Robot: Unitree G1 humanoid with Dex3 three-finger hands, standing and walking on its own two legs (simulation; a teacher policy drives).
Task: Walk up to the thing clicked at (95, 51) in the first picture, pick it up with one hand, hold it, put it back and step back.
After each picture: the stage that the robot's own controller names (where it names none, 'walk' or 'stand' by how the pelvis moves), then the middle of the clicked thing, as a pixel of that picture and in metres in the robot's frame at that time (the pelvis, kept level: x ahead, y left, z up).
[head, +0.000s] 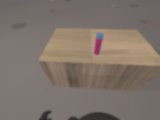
stand; (98, 44) +0.79 -0.04 -0.02
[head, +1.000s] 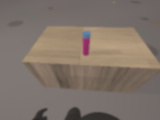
walk; (86, 44) +0.71 +0.11 +0.01
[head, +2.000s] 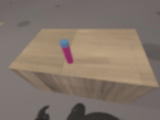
walk; (67, 52) +0.56 +0.26 +0.00
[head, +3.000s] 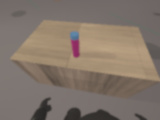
walk; (75, 46) +0.62 +0.17 +0.00
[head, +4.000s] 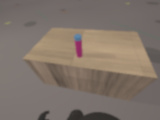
stand; (78, 46) +0.70 +0.18 -0.01
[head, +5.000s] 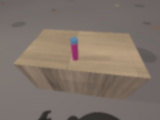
stand; (74, 50) +0.67 +0.19 -0.02
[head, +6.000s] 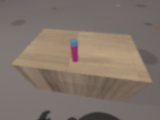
stand; (74, 51) +0.64 +0.18 -0.03
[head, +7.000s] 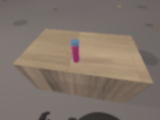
stand; (75, 51) +0.64 +0.18 -0.03
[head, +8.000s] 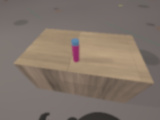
stand; (75, 51) +0.64 +0.17 -0.03
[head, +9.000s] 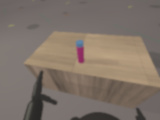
rise first; (80, 52) +0.64 +0.17 -0.02
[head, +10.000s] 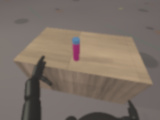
go down; (76, 50) +0.66 +0.15 -0.01
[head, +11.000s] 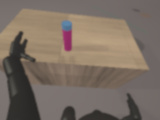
go down; (67, 38) +0.64 +0.16 +0.04
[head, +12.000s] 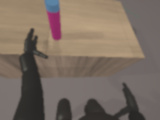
close in; (55, 23) +0.65 +0.18 +0.08
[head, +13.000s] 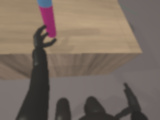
close; (48, 19) +0.67 +0.19 +0.09
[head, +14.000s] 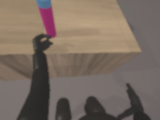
close; (48, 20) +0.67 +0.19 +0.09
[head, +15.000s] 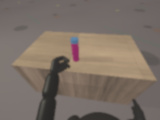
close; (75, 50) +0.66 +0.17 +0.03
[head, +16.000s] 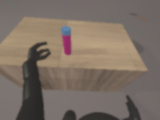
go down; (67, 42) +0.64 +0.17 +0.04
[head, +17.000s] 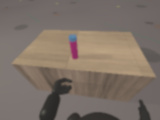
hold; (74, 48) +0.67 +0.17 +0.03
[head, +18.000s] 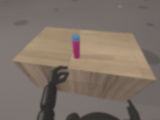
hold; (76, 47) +0.67 +0.16 +0.02
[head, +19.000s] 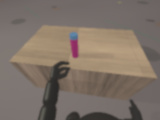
go down; (74, 46) +0.66 +0.17 +0.02
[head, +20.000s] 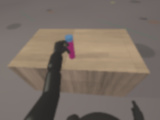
crouch; (70, 47) +0.67 +0.18 +0.01
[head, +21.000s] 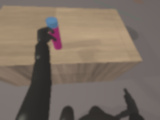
lower; (55, 36) +0.64 +0.19 +0.03
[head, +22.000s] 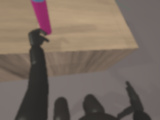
lower; (42, 15) +0.67 +0.20 +0.10
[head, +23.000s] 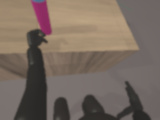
lower; (42, 15) +0.67 +0.20 +0.10
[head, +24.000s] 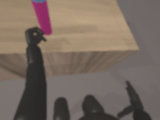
lower; (43, 15) +0.67 +0.20 +0.10
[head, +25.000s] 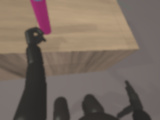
loosen; (41, 14) +0.67 +0.20 +0.10
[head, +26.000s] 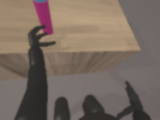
open; (44, 15) +0.67 +0.19 +0.10
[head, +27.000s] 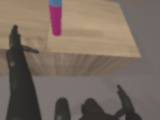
sink last; (56, 18) +0.68 +0.18 +0.08
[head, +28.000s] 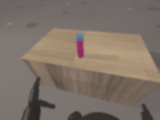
sink last; (80, 46) +0.68 +0.17 +0.03
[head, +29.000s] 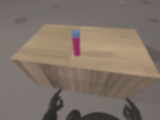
stand; (76, 44) +0.66 +0.17 +0.04
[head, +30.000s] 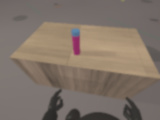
stand; (76, 43) +0.66 +0.17 +0.04
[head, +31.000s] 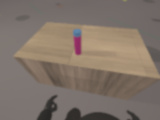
stand; (77, 43) +0.67 +0.16 +0.03
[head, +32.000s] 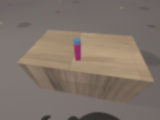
stand; (77, 50) +0.68 +0.17 -0.02
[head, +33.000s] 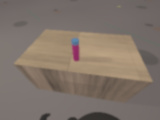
stand; (75, 50) +0.66 +0.18 -0.03
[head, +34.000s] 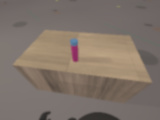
stand; (74, 51) +0.65 +0.18 -0.03
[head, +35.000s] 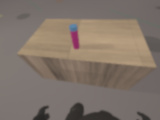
walk; (75, 38) +0.73 +0.21 +0.01
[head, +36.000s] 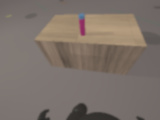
walk; (82, 25) +1.03 +0.19 -0.01
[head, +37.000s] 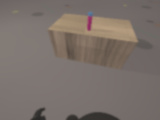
walk; (89, 22) +1.33 +0.11 -0.01
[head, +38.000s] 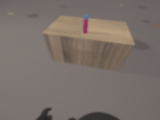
stand; (85, 24) +1.26 +0.14 -0.02
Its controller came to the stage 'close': yes
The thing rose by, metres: 0.00
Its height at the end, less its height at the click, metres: +0.00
